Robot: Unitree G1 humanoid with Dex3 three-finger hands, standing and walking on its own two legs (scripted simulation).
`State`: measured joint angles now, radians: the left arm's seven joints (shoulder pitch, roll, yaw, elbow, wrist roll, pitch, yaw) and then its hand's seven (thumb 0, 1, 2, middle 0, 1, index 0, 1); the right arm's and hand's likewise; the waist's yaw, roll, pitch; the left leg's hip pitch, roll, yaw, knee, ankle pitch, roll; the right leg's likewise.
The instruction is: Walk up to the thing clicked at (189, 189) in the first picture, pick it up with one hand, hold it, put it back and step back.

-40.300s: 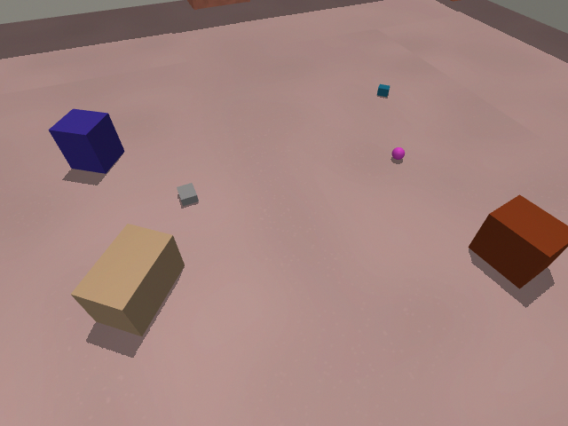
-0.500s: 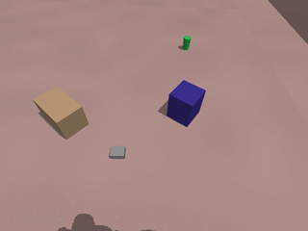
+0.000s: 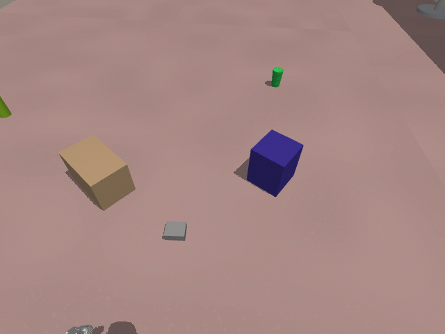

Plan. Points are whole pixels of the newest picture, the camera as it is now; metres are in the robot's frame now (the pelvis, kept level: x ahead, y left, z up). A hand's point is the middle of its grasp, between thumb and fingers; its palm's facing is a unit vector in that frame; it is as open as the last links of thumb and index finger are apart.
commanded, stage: walk up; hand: left
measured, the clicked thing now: (175, 230) +0.74 +0.25 -0.75
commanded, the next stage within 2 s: stand in 0.12 s
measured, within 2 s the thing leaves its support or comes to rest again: neither
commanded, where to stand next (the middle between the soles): +0.36 +0.01 m, yaw +1 degrees
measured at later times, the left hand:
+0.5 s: hand out of the picture +0.05 +0.24 -0.15, palm faces -0.01 -0.93 -0.36, open 7.4 cm
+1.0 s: hand out of the picture +0.08 +0.23 -0.14, palm faces -0.04 -0.94 -0.35, open 7.4 cm
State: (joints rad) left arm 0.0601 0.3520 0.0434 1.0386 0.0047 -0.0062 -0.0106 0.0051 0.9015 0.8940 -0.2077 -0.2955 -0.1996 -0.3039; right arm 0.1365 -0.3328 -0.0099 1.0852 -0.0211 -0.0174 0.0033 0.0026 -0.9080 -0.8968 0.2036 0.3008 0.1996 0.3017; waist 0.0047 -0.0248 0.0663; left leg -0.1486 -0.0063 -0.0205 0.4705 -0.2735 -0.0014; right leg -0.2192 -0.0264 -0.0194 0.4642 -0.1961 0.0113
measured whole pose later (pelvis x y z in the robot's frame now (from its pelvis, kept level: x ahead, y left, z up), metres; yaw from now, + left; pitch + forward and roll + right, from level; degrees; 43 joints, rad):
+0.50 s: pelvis -0.01 -0.01 +0.01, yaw +0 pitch -4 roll +0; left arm 0.13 0.35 0.00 1.15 0.02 -0.02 -0.01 0.01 0.90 0.89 -0.21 -0.30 -0.20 -0.30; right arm 0.10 -0.34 -0.01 1.12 -0.01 -0.01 0.02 0.00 -0.91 -0.90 0.20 0.30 0.20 0.30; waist 0.02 0.02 0.06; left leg -0.08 0.01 -0.03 0.33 -0.19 -0.02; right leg -0.16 -0.01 -0.03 0.35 -0.13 -0.01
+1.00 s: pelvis +0.00 -0.03 +0.01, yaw +0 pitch -3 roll +0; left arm 0.09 0.35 -0.01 1.13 0.01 -0.02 -0.02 0.00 0.90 0.89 -0.21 -0.30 -0.20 -0.30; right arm 0.16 -0.36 0.00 1.14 -0.01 -0.01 0.02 0.00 -0.91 -0.90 0.20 0.30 0.20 0.30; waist 0.00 0.01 0.05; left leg -0.09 0.03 -0.03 0.33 -0.20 -0.04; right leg -0.17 0.01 -0.03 0.36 -0.14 -0.03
